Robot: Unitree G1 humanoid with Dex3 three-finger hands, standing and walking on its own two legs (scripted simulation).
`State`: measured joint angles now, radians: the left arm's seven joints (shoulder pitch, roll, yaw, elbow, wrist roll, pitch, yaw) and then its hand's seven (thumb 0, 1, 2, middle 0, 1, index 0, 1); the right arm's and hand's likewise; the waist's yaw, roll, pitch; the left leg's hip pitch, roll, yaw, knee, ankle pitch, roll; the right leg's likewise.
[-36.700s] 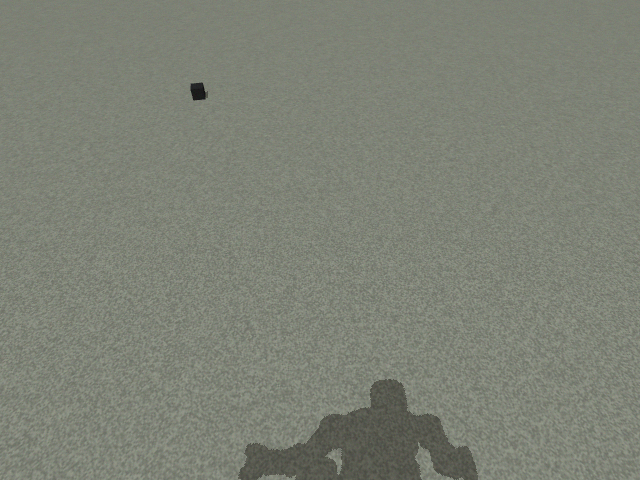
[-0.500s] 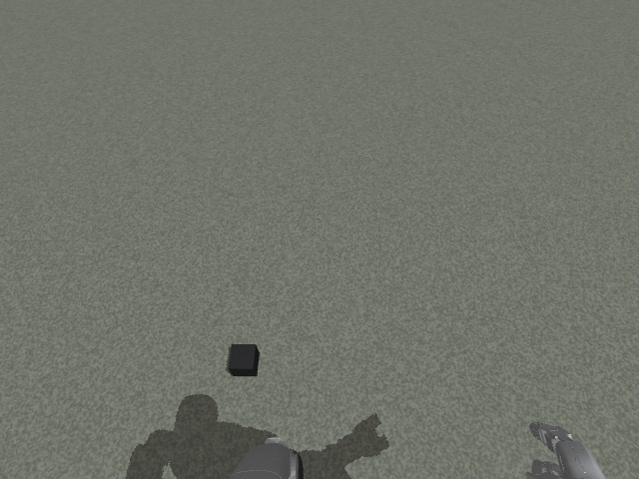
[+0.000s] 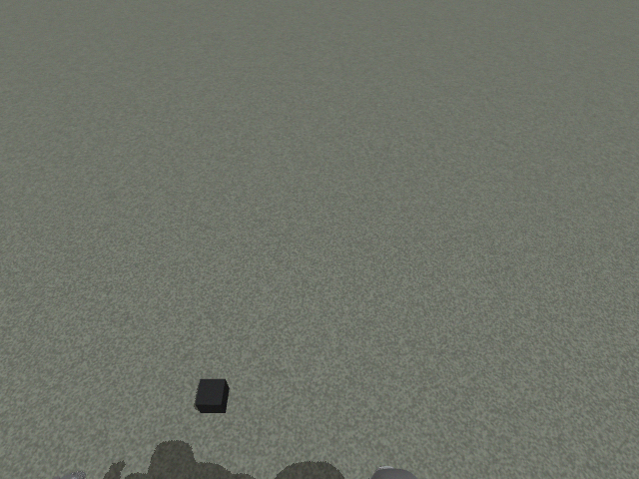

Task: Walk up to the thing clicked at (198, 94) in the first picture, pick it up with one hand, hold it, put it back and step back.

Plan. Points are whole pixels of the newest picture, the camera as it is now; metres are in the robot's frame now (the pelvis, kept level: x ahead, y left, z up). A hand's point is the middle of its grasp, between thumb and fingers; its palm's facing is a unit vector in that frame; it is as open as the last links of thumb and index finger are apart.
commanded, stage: walk up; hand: left
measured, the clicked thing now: (212, 396) +0.49 +0.30 -0.72
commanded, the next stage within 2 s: stand in 0.90 s
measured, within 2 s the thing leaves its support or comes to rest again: neither
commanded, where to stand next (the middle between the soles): +0.11 +0.05 m, yaw +1 degrees
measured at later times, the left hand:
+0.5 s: hand out of the picture -0.04 +0.40 -0.13, palm faces +0.13 -0.81 -0.57, open 7.4 cm
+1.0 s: hand out of the picture +0.12 +0.26 -0.14, palm faces -0.07 -0.93 -0.36, open 7.4 cm
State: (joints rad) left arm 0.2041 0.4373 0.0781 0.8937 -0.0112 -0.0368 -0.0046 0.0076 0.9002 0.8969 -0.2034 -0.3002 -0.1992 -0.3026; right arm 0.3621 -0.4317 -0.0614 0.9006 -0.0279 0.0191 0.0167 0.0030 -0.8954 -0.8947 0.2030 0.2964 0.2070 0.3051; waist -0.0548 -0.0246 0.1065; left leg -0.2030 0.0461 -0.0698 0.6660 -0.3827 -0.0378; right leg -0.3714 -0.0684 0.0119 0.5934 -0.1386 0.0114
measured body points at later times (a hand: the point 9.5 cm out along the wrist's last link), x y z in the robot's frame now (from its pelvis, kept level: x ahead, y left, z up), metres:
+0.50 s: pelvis -0.07 +0.06 -0.01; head -0.08 +0.05 +0.44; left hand -0.04 +0.44 -0.09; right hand -0.04 -0.27 -0.13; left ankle -0.11 +0.18 -0.72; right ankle +0.06 -0.10 -0.65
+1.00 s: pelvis +0.03 +0.01 +0.00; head +0.10 +0.01 +0.45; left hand +0.13 +0.31 -0.12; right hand +0.12 -0.31 -0.11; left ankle -0.04 +0.17 -0.66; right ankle +0.10 -0.11 -0.72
